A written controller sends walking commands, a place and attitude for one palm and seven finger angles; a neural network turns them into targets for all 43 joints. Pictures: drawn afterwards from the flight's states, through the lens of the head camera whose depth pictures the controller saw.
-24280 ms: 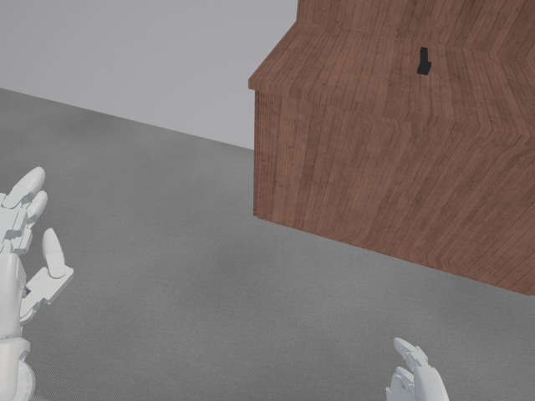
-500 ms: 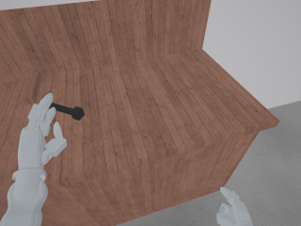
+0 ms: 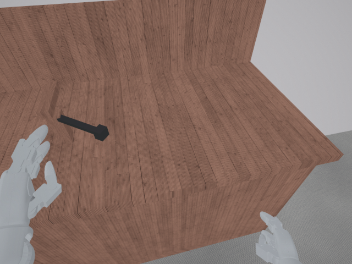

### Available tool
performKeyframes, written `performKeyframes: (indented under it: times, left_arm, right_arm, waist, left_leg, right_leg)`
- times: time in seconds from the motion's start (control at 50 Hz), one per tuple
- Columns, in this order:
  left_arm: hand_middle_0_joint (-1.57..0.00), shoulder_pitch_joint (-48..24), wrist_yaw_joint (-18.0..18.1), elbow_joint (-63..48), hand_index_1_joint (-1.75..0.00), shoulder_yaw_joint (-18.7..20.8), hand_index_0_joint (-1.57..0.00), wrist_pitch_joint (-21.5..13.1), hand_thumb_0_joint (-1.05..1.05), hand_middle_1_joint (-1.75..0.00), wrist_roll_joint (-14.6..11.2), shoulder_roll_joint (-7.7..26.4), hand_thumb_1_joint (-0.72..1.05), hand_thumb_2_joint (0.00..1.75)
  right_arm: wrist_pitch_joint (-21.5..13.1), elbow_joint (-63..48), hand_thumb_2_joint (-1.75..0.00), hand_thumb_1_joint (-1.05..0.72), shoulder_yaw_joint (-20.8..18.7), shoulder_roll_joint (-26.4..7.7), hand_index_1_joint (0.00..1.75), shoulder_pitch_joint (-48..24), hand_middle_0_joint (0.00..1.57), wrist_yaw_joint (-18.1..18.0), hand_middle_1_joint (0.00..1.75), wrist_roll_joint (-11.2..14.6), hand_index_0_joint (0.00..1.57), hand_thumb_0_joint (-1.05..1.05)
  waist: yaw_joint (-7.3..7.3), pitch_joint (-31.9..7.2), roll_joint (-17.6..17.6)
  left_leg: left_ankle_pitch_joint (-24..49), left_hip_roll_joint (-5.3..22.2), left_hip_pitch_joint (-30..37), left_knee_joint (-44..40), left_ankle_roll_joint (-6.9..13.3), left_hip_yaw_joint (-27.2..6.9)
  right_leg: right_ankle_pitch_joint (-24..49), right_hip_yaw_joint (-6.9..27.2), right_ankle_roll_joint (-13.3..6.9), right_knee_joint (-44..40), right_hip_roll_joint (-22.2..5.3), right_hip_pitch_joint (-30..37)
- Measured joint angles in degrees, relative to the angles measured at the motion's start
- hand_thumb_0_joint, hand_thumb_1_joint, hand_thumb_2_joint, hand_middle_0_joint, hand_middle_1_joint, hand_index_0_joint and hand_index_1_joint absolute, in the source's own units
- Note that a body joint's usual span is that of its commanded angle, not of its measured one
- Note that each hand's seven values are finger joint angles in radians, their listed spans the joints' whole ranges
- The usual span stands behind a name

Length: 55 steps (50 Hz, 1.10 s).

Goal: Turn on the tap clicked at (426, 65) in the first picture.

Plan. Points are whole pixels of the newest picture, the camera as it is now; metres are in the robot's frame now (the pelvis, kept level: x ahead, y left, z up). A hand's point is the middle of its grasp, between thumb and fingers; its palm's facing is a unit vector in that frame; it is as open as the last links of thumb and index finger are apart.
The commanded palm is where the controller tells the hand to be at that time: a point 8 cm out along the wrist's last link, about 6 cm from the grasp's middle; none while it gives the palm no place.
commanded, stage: draw the hand back beside the body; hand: left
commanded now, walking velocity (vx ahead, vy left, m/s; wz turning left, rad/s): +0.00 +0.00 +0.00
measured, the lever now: (101, 132) +0.38 +0.25 +0.08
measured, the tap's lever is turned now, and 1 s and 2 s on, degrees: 53 53 53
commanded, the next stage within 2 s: step back with the hand held close in 0.22 s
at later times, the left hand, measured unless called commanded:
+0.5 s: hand (52, 171) +0.21 +0.25 +0.17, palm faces +0.40 -0.84 -0.38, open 7.4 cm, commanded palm +0.16 +0.28 +0.17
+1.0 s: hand (27, 220) +0.13 +0.25 +0.15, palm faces +0.38 -0.82 -0.42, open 7.4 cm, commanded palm +0.08 +0.30 +0.17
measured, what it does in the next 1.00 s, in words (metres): shifts its weight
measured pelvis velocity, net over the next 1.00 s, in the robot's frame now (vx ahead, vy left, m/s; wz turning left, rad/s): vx -0.08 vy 0.02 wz -0.01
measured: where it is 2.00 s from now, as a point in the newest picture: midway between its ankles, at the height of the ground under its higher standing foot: outside the picture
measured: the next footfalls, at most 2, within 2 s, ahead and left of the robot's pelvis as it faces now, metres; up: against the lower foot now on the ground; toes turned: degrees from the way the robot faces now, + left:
right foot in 1.26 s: -0.08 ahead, -0.11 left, +0.00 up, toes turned +2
left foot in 1.52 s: -0.11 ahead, +0.13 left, +0.00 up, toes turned +1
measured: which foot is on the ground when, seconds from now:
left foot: down 0.00-1.00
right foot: down 0.00-1.00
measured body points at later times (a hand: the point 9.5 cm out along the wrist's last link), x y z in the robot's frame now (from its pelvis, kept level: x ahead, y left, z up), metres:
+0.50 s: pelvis -0.01 +0.01 +0.00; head +0.01 +0.00 +0.45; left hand +0.18 +0.30 +0.19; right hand +0.20 -0.21 -0.08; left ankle -0.01 +0.11 -0.75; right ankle +0.00 -0.11 -0.75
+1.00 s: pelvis -0.08 +0.02 -0.02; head -0.05 +0.01 +0.43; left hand +0.10 +0.30 +0.17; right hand +0.10 -0.22 -0.10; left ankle -0.01 +0.11 -0.74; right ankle +0.00 -0.11 -0.75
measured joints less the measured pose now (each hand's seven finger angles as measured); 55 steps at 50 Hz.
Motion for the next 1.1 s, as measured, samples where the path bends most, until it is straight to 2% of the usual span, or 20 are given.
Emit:
performKeyframes:
  times: [0.14, 0.38, 0.5, 0.62, 0.68, 0.78, 0.88, 1.02, 1.1]
  left_arm:
    - [-0.21, -1.4, 0.4, 0.3, -0.3, 0.3, -0.21, 0.6, 0.01, -0.3, 0.1, -0.3, 0.9, 0.9]
    - [-0.21, -2.0, 0.2, -0.8, -0.31, 0.2, -0.21, 1.2, 0.01, -0.31, -0.2, 0.2, 0.89, 0.9]
    - [-0.21, -3.1, 0.3, -2.3, -0.31, 4.9, -0.21, -1.8, 0.01, -0.31, -0.6, 2.0, 0.89, 0.9]
    - [-0.21, 1.7, -0.3, -4.2, -0.3, 3.0, -0.21, -1.2, 0.01, -0.3, -0.4, 1.4, 0.9, 0.9]
    - [-0.21, 3.9, -0.2, -6.1, -0.31, 2.6, -0.21, -1.0, 0.01, -0.31, 0.0, 2.4, 0.9, 0.9]
    - [-0.21, 4.3, 1.0, -9.1, -0.31, 4.8, -0.21, -2.0, 0.01, -0.31, 0.4, 4.3, 0.89, 0.9]
    - [-0.21, 3.4, 2.2, -9.6, -0.31, 6.5, -0.21, -3.4, 0.01, -0.31, 0.8, 3.5, 0.89, 0.9]
    - [-0.21, 2.8, 3.0, -8.6, -0.31, 4.9, -0.21, -3.7, 0.01, -0.31, 1.4, 1.5, 0.89, 0.9]
    - [-0.21, 2.0, 3.3, -9.4, -0.31, 4.5, -0.21, -3.5, 0.01, -0.31, 1.7, 2.1, 0.89, 0.9]
  right_arm:
    - [0.2, 0.7, -0.9, -0.91, 0.3, 0.1, 0.3, -0.1, 0.2, -0.3, 0.3, 0.0, 0.21, 0.01]
    - [0.7, 0.3, -0.9, -0.91, 0.7, 0.2, 0.3, 0.7, 0.2, -0.4, 0.3, 0.1, 0.21, 0.01]
    - [3.3, -2.2, -0.9, -0.91, 0.9, -0.3, 0.3, -1.1, 0.2, -0.8, 0.3, 0.2, 0.21, 0.01]
    - [5.3, -4.8, -0.9, -0.91, -0.2, -0.8, 0.3, -1.1, 0.2, -0.9, 0.3, 0.6, 0.21, 0.01]
    - [5.7, -5.2, -0.9, -0.91, -0.7, -0.7, 0.3, -0.4, 0.2, -1.2, 0.3, 0.7, 0.21, 0.01]
    - [5.0, -4.9, -0.9, -0.91, -1.0, -0.5, 0.3, 0.7, 0.2, -1.7, 0.3, 0.7, 0.21, 0.01]
    - [3.8, -4.4, -0.9, -0.91, -0.8, -0.4, 0.3, 1.3, 0.2, -1.7, 0.3, 0.8, 0.21, 0.01]
    - [2.6, -3.6, -0.9, -0.91, -0.3, -0.1, 0.3, 2.0, 0.2, -1.5, 0.3, 0.8, 0.21, 0.01]
    - [2.1, -3.5, -0.9, -0.91, -0.1, -0.1, 0.3, 2.2, 0.2, -1.6, 0.3, 0.5, 0.21, 0.01]
  waist:
    - [0.49, 0.2, 0.0]
    - [-0.13, 0.1, 0.0]
    - [-1.5, 1.1, 0.0]
    - [-3.12, 1.7, -0.4]
    - [-3.38, 2.1, -1.3]
    - [-2.88, 2.7, -2.2]
    - [-2.66, 2.3, -1.1]
    - [-3.22, 1.3, -0.9]
    - [-4.05, 2.2, -1.7]
  left_leg:
    - [-0.1, -0.5, -0.3, 0.3, 0.3, -0.4]
    - [-0.4, -0.5, -0.7, 0.7, 0.3, -0.1]
    - [0.1, -0.1, -5.0, 2.0, 0.5, 0.8]
    - [1.2, -0.6, -8.7, 2.9, 1.1, 2.1]
    - [1.5, -0.9, -10.4, 3.8, 1.3, 2.2]
    - [2.1, -1.1, -13.1, 6.0, 1.5, 1.8]
    - [2.2, -1.0, -15.7, 8.5, 1.7, 1.5]
    - [-2.3, -0.8, -19.5, 12.6, 1.3, 1.4]
    - [1.6, -0.9, -20.5, 12.7, 1.8, 1.3]
  right_leg:
    - [-0.6, -0.4, 0.3, 0.7, -0.5, -0.4]
    - [-0.7, -0.2, 0.4, 1.0, -0.5, -0.7]
    - [0.6, 0.7, 0.8, 1.9, -0.2, -5.3]
    - [1.2, 1.9, 1.4, 4.1, -0.8, -9.9]
    - [1.3, 2.0, 1.6, 5.6, -1.0, -11.8]
    - [1.4, 1.6, 1.6, 8.1, -1.3, -14.5]
    - [1.9, 1.1, 1.7, 9.8, -1.3, -16.6]
    - [3.1, 0.9, 1.6, 10.7, -1.2, -19.1]
    - [3.1, 0.6, 1.8, 12.3, -1.4, -20.5]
